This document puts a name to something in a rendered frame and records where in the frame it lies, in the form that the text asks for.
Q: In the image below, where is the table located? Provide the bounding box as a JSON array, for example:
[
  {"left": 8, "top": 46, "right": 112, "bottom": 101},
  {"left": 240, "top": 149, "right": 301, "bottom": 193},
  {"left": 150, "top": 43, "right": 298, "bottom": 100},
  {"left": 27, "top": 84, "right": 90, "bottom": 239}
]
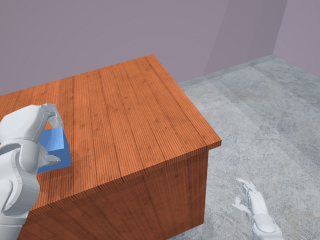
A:
[{"left": 0, "top": 54, "right": 222, "bottom": 240}]

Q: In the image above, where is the robot right forearm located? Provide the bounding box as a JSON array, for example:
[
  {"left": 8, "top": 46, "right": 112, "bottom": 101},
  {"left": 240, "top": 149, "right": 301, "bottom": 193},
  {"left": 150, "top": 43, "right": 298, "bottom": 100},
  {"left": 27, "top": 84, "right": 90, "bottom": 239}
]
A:
[{"left": 251, "top": 213, "right": 285, "bottom": 240}]

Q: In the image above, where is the sponge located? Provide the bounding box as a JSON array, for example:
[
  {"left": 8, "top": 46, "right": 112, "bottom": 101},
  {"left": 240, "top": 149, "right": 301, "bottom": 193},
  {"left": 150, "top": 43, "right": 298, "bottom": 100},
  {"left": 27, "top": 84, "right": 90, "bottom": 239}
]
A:
[{"left": 37, "top": 127, "right": 72, "bottom": 173}]

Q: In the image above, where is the robot left forearm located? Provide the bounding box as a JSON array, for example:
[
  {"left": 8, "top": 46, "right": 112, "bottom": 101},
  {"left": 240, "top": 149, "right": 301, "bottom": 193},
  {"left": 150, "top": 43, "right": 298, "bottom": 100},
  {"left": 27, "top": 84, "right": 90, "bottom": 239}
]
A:
[{"left": 0, "top": 139, "right": 40, "bottom": 240}]

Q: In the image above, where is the left robot hand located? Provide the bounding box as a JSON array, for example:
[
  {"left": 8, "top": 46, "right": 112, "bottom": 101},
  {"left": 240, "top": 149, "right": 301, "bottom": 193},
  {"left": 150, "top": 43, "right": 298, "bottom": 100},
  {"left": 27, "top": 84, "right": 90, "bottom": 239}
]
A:
[{"left": 0, "top": 103, "right": 64, "bottom": 168}]

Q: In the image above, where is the right robot hand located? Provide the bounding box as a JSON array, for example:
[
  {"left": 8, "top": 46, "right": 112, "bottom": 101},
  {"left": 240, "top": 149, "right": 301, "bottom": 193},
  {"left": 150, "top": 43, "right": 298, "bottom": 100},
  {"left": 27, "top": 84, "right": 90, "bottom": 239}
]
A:
[{"left": 232, "top": 178, "right": 270, "bottom": 223}]

